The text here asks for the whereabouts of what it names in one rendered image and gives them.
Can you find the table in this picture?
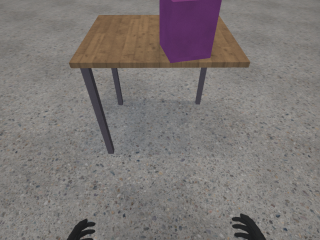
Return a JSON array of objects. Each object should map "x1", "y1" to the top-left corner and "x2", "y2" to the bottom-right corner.
[{"x1": 69, "y1": 15, "x2": 250, "y2": 154}]

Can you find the robot left hand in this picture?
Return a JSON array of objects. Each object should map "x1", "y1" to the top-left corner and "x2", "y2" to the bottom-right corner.
[{"x1": 67, "y1": 218, "x2": 96, "y2": 240}]

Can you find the carton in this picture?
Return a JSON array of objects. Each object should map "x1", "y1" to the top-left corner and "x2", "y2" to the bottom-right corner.
[{"x1": 159, "y1": 0, "x2": 222, "y2": 63}]

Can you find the robot right hand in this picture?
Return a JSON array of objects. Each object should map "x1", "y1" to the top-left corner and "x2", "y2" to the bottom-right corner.
[{"x1": 232, "y1": 213, "x2": 266, "y2": 240}]

